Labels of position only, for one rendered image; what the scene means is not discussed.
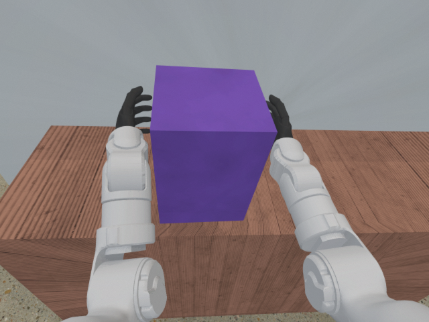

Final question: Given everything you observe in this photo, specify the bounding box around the right robot hand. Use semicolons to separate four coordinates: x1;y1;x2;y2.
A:
266;95;293;148

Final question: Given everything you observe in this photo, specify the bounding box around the right robot forearm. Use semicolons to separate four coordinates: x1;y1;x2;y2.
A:
269;138;387;292

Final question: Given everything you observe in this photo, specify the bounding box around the right robot upper arm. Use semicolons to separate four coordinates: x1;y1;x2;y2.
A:
303;245;429;322

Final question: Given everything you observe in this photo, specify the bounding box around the carton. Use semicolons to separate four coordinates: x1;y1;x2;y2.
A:
150;65;278;224

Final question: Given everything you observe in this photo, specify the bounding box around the left robot hand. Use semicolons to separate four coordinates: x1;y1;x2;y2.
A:
115;86;152;133

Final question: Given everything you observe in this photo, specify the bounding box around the left robot upper arm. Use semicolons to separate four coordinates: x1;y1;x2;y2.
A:
61;257;167;322

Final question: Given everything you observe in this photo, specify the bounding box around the left robot forearm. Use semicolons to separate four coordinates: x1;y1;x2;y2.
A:
87;126;156;309

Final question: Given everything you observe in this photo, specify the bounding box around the pedestal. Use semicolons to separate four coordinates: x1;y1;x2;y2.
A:
0;125;429;320

